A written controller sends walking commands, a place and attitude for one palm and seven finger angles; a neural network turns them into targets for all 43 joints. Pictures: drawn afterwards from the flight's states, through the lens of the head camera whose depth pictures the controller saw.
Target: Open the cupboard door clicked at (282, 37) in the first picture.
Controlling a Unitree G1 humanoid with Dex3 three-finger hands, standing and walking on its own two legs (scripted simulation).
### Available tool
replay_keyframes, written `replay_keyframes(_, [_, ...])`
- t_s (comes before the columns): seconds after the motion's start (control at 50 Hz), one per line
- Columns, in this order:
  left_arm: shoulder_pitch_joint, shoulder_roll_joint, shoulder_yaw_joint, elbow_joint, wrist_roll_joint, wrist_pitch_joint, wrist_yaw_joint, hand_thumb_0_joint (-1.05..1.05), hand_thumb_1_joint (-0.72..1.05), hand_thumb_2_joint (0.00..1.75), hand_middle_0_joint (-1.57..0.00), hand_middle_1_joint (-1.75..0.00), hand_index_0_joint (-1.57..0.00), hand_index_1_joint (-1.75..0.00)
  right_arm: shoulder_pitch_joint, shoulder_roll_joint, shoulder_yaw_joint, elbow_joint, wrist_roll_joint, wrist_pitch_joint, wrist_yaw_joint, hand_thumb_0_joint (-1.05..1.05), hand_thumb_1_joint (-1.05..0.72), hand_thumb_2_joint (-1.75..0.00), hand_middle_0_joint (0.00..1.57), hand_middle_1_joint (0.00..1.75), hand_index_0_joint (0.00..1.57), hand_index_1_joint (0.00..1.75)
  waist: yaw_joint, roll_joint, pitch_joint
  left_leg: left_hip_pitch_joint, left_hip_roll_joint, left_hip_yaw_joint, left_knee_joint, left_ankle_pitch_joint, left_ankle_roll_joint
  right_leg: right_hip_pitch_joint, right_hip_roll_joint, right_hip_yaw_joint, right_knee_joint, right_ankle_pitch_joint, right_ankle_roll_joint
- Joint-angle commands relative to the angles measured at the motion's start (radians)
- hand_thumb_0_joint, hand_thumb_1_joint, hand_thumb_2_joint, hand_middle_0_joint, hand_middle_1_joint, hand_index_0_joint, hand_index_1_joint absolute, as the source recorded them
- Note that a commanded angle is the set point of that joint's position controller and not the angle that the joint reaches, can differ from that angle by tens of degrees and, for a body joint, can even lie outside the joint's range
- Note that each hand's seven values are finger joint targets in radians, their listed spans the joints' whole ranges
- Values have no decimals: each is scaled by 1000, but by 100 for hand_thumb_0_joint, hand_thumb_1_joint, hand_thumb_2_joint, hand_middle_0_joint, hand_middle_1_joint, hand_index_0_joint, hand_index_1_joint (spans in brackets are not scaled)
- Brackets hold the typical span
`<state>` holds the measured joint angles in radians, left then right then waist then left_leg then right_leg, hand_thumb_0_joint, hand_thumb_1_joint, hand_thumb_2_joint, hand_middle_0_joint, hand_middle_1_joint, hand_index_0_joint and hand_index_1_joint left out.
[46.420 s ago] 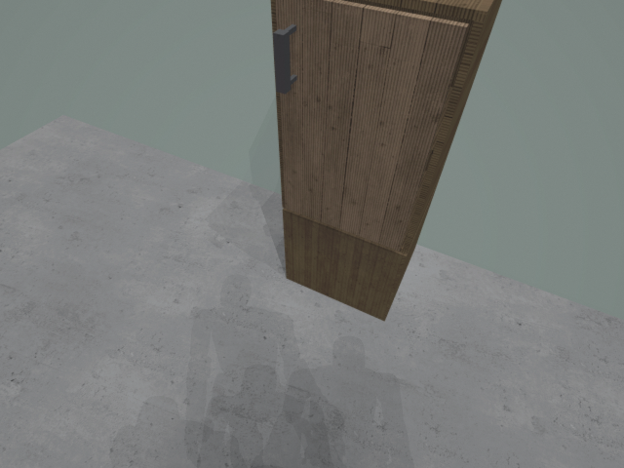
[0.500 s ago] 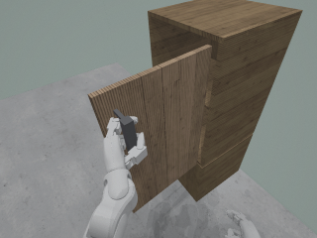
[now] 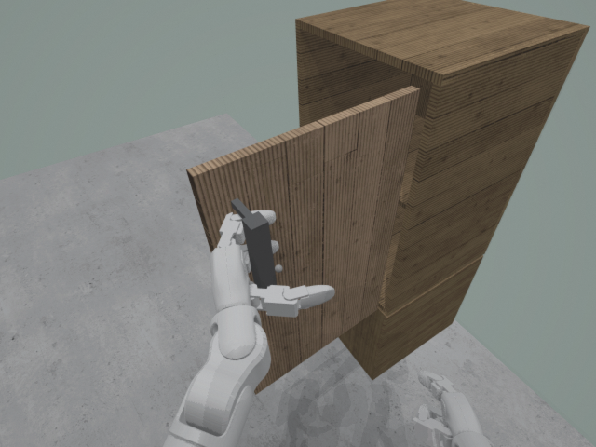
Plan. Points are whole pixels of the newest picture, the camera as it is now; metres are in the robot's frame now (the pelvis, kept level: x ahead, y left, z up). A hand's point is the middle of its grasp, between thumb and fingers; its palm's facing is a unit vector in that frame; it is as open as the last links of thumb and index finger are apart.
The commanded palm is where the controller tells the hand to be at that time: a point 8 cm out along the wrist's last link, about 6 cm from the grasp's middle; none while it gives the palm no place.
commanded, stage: open thumb and fingers to let go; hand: left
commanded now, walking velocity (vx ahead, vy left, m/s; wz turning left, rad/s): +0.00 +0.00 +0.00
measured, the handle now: (252, 245) +0.33 +0.09 +0.14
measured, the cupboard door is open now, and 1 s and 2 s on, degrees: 93 96 95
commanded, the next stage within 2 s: slide the hand sideways off the handle in 0.28 s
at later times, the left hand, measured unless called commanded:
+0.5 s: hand (273, 282) +0.28 +0.06 +0.13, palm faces -0.01 -1.00 -0.06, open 15.4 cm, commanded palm +0.25 +0.09 +0.14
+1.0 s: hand (264, 306) +0.24 +0.06 +0.13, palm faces -0.14 -0.99 -0.01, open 16.3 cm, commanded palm +0.21 +0.13 +0.14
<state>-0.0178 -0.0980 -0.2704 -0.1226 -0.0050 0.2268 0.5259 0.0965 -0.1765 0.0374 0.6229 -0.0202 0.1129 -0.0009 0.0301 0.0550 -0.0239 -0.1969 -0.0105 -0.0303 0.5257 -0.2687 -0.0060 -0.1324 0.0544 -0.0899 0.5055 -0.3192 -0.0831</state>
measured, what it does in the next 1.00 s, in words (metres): stands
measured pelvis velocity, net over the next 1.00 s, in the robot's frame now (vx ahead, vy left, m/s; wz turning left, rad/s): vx -0.01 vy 0.03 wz -0.04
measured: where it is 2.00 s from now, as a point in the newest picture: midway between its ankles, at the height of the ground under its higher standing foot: outside the picture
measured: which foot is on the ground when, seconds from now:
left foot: down 0.00-1.00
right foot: down 0.00-1.00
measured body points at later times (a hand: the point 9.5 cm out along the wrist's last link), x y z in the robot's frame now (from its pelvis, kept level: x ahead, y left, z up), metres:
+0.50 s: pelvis -0.02 +0.03 -0.01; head -0.04 +0.02 +0.44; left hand +0.27 +0.11 +0.14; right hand +0.16 -0.16 -0.10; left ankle +0.01 +0.13 -0.73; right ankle -0.02 -0.06 -0.73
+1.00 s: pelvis -0.01 +0.03 +0.00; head -0.05 +0.02 +0.45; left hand +0.25 +0.12 +0.13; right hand +0.18 -0.17 -0.08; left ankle +0.01 +0.13 -0.73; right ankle -0.02 -0.06 -0.73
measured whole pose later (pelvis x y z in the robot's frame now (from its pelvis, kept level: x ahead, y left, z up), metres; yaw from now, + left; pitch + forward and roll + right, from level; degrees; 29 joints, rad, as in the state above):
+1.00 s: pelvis -0.01 +0.03 +0.00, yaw -3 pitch -4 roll +0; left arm 0.12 0.05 -0.28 -0.26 -0.07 0.17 0.15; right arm 0.16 -0.18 0.08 0.50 0.02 0.15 0.01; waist 0.02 0.04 -0.02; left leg -0.21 -0.02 0.03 0.55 -0.28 0.04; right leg -0.16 0.04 -0.04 0.54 -0.31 -0.05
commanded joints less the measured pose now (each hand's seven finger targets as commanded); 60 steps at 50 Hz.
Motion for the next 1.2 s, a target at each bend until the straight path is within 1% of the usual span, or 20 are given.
replay_keyframes(0.0, [-256,-91,10,-242,33,-51,37,0,-50,30,-25,-90,-25,-90,-159,-66,-28,-169,3,-44,13,0,-90,-90,20,30,20,30,8,-118,-154,83,-13,4,15,225,31,-30,-96,98,-99,357,64])
replay_keyframes(0.1, [-297,-125,-12,-204,32,-30,66,0,-50,30,-21,-65,-21,-65,-172,-67,-29,-161,3,-46,27,0,-90,-90,20,30,20,30,4,-114,-132,80,-4,-3,22,200,28,-86,-76,73,-91,237,49])
replay_keyframes(0.16, [-333,-112,3,-183,34,-25,82,0,-50,30,-18,-50,-18,-50,-178,-68,-31,-151,2,-46,29,0,-90,-90,20,30,20,30,5,-126,-129,79,1,-7,24,181,27,-104,-68,69,-101,162,43])
replay_keyframes(0.24, [-350,-143,-13,-175,38,-13,98,0,-50,30,-15,-30,-15,-30,-184,-67,-34,-145,1,-46,39,0,-90,-90,20,30,20,30,7,-102,-164,80,8,-10,26,198,21,-104,-62,54,-68,171,35])
replay_keyframes(0.36, [-404,-182,-40,-139,44,3,114,0,-50,30,-15,-30,-15,-30,-179,-69,-36,-131,0,-56,54,0,-90,-90,20,30,20,30,-1,-114,-156,65,17,-26,25,161,15,-146,-50,35,-48,104,31])
replay_keyframes(0.38, [-373,-106,-260,-177,120,-54,-125,0,-50,30,-15,-30,-15,-30,-89,-114,-39,-145,5,-24,58,0,-90,-90,20,30,20,30,-105,-158,-91,107,7,-30,-8,189,38,-173,-47,77,-31,194,38])
replay_keyframes(0.4, [-429,-41,-193,-206,72,-110,-245,0,-50,30,-15,-30,-15,-30,-83,-102,-43,-180,23,-16,39,0,-90,-90,20,30,20,30,-80,-141,-171,107,6,-28,-2,200,44,-134,-47,68,-13,239,34])
replay_keyframes(0.42, [-462,0,-181,-205,54,-145,-314,0,-50,30,-15,-30,-15,-30,-86,-101,-36,-195,29,-16,22,0,-90,-90,20,30,20,30,-69,-112,-196,113,1,-25,5,207,49,-122,-49,75,-3,261,32])
replay_keyframes(0.46, [-480,35,-163,-218,6,-180,-423,0,-50,30,-15,-30,-15,-30,-81,-99,-25,-221,37,-23,2,0,-90,-90,20,30,20,30,-74,-44,-218,142,1,-27,0,180,49,-125,-50,68,-9,226,29])
replay_keyframes(0.5, [-447,9,-139,-196,-46,-180,-457,0,-50,30,-15,-30,-15,-30,-98,-88,-13,-240,49,-40,-6,0,-90,-90,20,30,20,30,-61,-40,-192,128,6,-40,-24,117,42,-138,-42,49,-22,145,28])
replay_keyframes(0.58, [-376,5,-31,-133,-142,-130,-412,0,-50,30,-15,-30,-15,-30,-130,-97,0,-239,58,-59,-12,0,-90,-90,20,30,20,30,-30,-139,-97,48,12,-59,-74,-16,31,-151,-30,27,-51,14,40])
replay_keyframes(0.64, [-376,19,-6,-166,-112,-119,-352,0,-50,30,-15,-30,-15,-30,-131,-99,-4,-245,51,-61,-2,0,-90,-90,20,30,20,30,-19,-147,-94,37,12,-51,-81,-32,32,-154,-31,32,-51,-7,41])
replay_keyframes(0.68, [-326,50,5,-192,-69,-124,-327,0,-50,30,-15,-30,-15,-30,-126,-97,-9,-255,45,-51,10,0,-90,-90,20,30,20,30,-6,-118,-112,42,12,-40,-78,-8,31,-139,-33,40,-45,4,35])
replay_keyframes(0.74, [-256,46,-17,-244,-36,-130,-322,0,-50,30,-15,-30,-15,-30,-120,-93,-10,-273,43,-37,23,0,-90,-90,20,30,20,30,-4,-79,-131,56,16,-27,-66,43,29,-122,-32,44,-37,47,29])
replay_keyframes(0.82, [-201,83,4,-302,-40,-125,-336,0,-50,30,-15,-30,-15,-30,-134,-91,-8,-297,42,-19,20,0,-90,-90,20,30,20,30,-2,-79,-114,55,12,-10,-57,51,36,-111,-34,60,-66,50,33])
replay_keyframes(0.88, [-150,122,34,-344,-47,-120,-350,0,-50,30,-15,-30,-15,-30,-139,-89,-2,-308,41,-13,10,0,-90,-90,20,30,20,30,0,-113,-106,60,10,0,-52,73,43,-100,-38,72,-92,62,38])
replay_keyframes(0.92, [-75,138,50,-389,-55,-120,-362,0,-50,30,-15,-30,-15,-30,-146,-88,0,-318,42,-11,8,0,-90,-90,20,30,20,30,7,-94,-105,64,7,9,-48,87,43,-91,-39,78,-98,80,39])
replay_keyframes(0.98, [-19,156,65,-438,-71,-122,-384,0,-50,30,-15,-30,-15,-30,-138,-90,1,-320,44,-19,4,0,-90,-90,20,30,20,30,0,-105,-108,73,9,11,-43,118,46,-83,-38,78,-97,134,44])
replay_keyframes(1.1, [143,210,126,-519,-91,-124,-429,0,-50,30,-15,-30,-15,-30,-116,-96,1,-329,45,-34,1,0,-90,-90,20,30,20,30,9,-64,-115,75,3,19,-29,181,48,-59,-37,79,-73,257,47])
replay_keyframes(1.18, [253,258,191,-556,-114,-135,-466,0,-50,30,-15,-30,-15,-30,-98,-102,-1,-334,47,-44,-4,0,-90,-90,20,30,20,30,13,-103,-125,56,0,29,-14,218,51,-28,-46,90,-61,365,61])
